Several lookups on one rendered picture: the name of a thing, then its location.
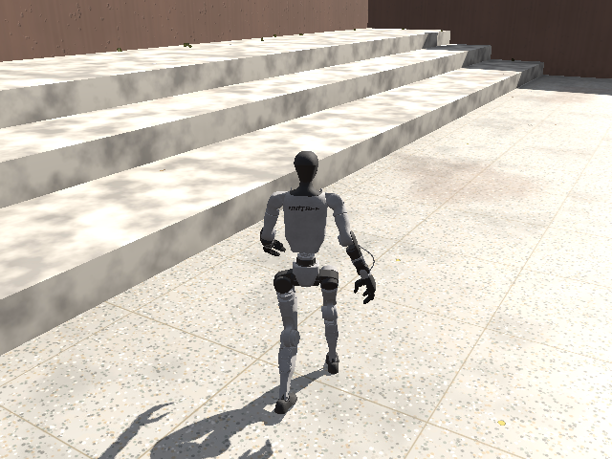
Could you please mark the robot right shin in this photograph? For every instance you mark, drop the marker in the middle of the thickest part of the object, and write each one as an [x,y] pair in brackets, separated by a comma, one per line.
[332,334]

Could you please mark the right robot thigh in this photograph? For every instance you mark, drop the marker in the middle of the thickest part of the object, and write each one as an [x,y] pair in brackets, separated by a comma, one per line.
[329,281]

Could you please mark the left robot upper arm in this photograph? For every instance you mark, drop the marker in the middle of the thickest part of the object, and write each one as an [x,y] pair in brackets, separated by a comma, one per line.
[272,211]

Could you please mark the right robot hand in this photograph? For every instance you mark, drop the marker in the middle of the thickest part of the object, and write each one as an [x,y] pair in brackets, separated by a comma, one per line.
[370,285]

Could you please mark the robot right forearm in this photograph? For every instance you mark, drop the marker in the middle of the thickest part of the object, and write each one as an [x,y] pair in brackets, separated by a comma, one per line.
[354,251]

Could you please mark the left robot hand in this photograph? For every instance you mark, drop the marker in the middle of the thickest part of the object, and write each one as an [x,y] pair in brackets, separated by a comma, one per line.
[276,245]

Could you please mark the robot left forearm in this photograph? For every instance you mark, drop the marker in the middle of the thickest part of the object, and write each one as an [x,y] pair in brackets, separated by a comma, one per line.
[265,243]

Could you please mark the right robot upper arm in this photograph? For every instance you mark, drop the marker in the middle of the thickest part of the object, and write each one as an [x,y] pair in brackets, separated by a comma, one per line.
[335,202]

